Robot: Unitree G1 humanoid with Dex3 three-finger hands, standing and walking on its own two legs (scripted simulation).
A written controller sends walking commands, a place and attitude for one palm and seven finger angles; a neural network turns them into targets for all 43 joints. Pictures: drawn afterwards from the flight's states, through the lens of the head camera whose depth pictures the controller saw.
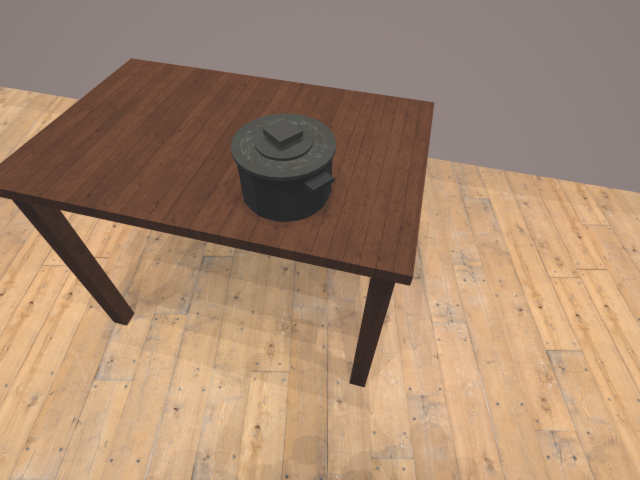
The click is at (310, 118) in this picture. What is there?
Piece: lid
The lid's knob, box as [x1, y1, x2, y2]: [263, 119, 302, 147]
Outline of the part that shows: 286,119 283,119 263,129 263,133 280,147 302,136 302,131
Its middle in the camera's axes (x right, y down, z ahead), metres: -0.07 -0.20 +0.73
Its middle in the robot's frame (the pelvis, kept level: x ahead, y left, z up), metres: +0.68 +0.11 +0.04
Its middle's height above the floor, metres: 0.82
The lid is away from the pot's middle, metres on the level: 0.00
